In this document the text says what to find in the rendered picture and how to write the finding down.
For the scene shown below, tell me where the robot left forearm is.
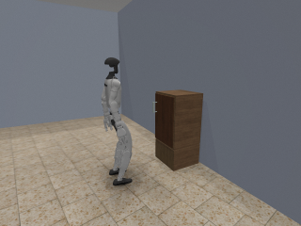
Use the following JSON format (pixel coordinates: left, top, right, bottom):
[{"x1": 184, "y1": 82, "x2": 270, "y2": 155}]
[{"x1": 102, "y1": 100, "x2": 109, "y2": 118}]

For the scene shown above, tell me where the handle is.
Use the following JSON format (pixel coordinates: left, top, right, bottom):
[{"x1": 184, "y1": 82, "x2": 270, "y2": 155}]
[{"x1": 152, "y1": 102, "x2": 157, "y2": 113}]

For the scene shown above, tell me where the robot right forearm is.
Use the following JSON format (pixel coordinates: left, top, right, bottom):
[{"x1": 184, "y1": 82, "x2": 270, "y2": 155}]
[{"x1": 110, "y1": 101, "x2": 122, "y2": 129}]

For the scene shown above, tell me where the left robot hand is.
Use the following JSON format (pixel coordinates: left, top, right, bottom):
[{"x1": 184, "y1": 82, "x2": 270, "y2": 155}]
[{"x1": 103, "y1": 118, "x2": 113, "y2": 132}]

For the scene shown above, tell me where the robot head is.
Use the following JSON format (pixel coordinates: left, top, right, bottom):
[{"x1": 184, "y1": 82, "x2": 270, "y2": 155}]
[{"x1": 104, "y1": 57, "x2": 119, "y2": 80}]

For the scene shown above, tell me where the robot left upper arm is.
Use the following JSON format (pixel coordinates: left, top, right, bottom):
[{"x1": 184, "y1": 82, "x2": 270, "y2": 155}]
[{"x1": 101, "y1": 86, "x2": 106, "y2": 102}]

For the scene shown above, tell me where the cupboard door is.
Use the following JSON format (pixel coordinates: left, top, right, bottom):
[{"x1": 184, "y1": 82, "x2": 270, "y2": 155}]
[{"x1": 155, "y1": 93, "x2": 175, "y2": 148}]

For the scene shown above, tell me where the robot left shin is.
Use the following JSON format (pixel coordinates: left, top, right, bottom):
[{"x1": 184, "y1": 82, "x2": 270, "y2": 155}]
[{"x1": 113, "y1": 146, "x2": 126, "y2": 170}]

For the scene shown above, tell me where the robot right upper arm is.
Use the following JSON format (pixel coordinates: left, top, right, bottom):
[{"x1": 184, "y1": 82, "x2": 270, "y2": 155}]
[{"x1": 108, "y1": 79, "x2": 120, "y2": 106}]

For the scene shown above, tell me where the right robot hand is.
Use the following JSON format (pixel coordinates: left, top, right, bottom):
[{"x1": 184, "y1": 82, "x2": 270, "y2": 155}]
[{"x1": 117, "y1": 127, "x2": 128, "y2": 146}]

